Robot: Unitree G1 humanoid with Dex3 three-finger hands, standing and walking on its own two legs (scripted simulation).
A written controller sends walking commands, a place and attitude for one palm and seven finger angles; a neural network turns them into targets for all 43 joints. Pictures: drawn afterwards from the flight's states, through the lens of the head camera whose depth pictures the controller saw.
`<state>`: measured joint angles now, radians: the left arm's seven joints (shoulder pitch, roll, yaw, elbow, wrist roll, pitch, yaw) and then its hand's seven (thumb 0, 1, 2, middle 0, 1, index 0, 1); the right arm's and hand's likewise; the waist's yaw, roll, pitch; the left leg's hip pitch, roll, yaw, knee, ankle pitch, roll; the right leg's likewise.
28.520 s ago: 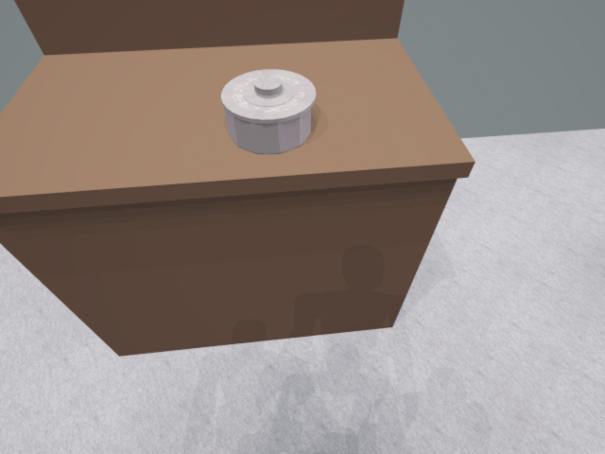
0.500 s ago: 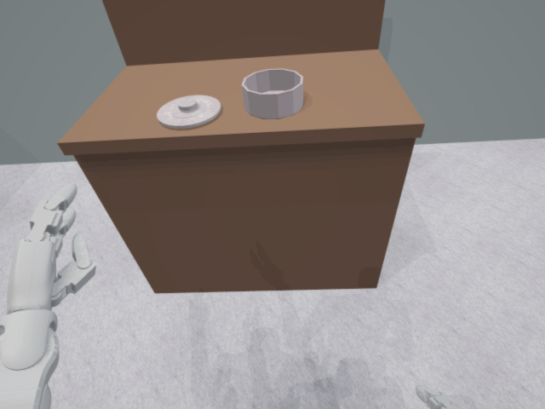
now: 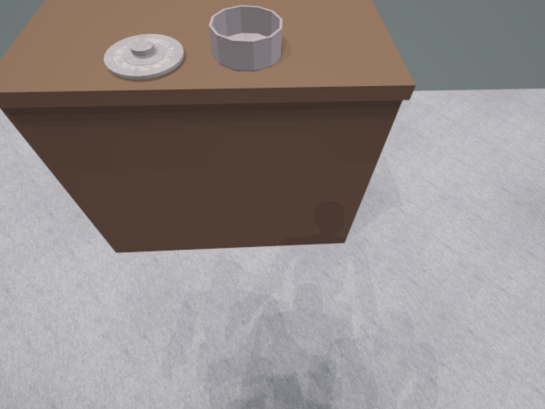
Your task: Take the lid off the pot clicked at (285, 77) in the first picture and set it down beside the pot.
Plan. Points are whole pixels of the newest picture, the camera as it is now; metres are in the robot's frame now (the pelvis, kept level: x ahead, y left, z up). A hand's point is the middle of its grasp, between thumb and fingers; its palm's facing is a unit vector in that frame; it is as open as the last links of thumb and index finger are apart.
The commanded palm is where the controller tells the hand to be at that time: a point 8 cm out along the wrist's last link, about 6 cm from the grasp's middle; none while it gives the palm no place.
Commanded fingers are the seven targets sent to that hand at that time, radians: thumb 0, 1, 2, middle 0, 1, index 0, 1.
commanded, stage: let the arm hang, fingers relaxed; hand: left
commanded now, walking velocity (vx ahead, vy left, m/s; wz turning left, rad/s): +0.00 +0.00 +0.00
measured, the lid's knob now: (142, 47) +0.82 +0.34 +0.05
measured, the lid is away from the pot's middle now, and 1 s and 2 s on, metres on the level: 0.24 0.24 0.24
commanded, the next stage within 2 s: look to check the result in 0.54 s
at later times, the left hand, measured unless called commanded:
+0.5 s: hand out of the picture +0.06 +0.19 -0.17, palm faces -0.03 -0.98 -0.20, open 7.3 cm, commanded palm none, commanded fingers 0.00 0.90 0.90 -0.20 -0.30 -0.20 -0.30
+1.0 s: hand out of the picture +0.00 +0.19 -0.17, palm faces -0.03 -0.98 -0.20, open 7.4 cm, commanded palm none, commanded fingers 0.00 0.90 0.90 -0.20 -0.30 -0.20 -0.30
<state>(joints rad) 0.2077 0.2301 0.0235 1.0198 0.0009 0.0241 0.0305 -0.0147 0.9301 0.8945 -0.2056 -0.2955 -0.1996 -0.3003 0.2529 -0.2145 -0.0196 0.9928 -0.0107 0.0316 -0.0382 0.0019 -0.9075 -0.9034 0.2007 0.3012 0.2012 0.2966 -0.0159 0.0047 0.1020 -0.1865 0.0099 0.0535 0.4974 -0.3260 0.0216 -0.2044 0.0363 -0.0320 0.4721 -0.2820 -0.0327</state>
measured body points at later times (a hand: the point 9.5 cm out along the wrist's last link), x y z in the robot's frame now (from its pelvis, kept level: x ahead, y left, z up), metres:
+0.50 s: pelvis +0.00 +0.02 +0.01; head +0.01 +0.02 +0.46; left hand +0.06 +0.24 -0.15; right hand -0.02 -0.21 -0.15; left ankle -0.04 +0.10 -0.74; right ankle -0.02 -0.10 -0.74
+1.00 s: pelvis -0.02 +0.02 +0.01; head +0.00 +0.01 +0.46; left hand +0.00 +0.24 -0.15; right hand -0.04 -0.20 -0.16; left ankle -0.04 +0.10 -0.74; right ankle -0.02 -0.10 -0.74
